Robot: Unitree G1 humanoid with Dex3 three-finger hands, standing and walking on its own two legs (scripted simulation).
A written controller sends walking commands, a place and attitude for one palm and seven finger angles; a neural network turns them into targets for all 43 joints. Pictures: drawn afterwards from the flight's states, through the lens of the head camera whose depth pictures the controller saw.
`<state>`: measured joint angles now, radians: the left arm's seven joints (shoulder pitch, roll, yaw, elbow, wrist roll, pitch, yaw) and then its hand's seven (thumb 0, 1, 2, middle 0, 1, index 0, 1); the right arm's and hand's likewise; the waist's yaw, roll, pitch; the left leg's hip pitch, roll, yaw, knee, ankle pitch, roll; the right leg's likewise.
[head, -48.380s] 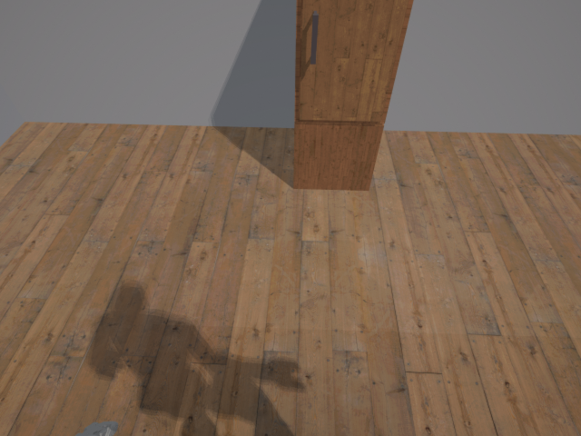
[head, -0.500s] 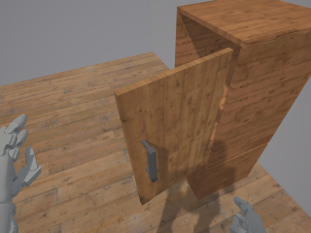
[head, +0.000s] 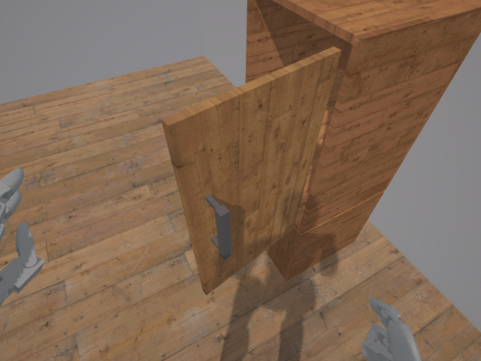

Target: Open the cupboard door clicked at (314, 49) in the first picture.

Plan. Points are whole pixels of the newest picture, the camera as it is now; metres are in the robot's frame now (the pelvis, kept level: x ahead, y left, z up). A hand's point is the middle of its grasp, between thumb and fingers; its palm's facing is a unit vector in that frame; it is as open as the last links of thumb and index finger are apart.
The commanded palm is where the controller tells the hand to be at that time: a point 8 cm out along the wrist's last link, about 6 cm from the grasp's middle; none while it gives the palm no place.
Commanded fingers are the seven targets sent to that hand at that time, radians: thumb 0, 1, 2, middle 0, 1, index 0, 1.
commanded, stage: step back with the hand held close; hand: left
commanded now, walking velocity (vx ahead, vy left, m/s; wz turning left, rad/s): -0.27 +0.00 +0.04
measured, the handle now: (218, 228) +0.36 +0.07 -0.01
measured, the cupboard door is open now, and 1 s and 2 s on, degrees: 100 100 100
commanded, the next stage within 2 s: stop stepping back and stand still in 1.06 s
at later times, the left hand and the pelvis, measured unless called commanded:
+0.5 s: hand out of the picture +0.15 +0.28 +0.16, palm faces +0.47 -0.74 -0.49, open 7.4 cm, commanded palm +0.08 +0.32 +0.18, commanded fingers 0.00 0.90 0.90 -0.20 -0.30 -0.20 -0.30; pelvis -0.05 +0.02 -0.02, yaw +3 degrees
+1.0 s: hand out of the picture +0.07 +0.28 +0.17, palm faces +0.49 -0.71 -0.51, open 7.4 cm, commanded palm +0.01 +0.31 +0.18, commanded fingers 0.00 0.90 0.90 -0.20 -0.30 -0.20 -0.30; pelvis -0.11 +0.00 -0.01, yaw +4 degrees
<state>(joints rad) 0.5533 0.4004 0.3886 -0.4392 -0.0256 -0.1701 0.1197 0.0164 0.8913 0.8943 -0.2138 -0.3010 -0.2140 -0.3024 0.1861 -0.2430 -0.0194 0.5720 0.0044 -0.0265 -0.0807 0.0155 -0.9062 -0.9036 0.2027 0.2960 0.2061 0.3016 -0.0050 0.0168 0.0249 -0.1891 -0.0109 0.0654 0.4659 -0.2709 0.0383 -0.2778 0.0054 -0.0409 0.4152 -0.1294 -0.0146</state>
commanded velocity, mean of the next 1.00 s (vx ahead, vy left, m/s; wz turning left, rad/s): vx -0.35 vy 0.00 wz -0.01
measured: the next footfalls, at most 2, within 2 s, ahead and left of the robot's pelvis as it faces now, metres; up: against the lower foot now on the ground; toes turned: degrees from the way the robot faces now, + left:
right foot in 1.20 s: -0.26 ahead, -0.13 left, +0.00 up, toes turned -1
left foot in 1.40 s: -0.16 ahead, +0.06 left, +0.00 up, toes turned -4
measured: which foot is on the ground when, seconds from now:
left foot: down 0.00-1.00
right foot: down 0.00-0.86, up 0.88-1.00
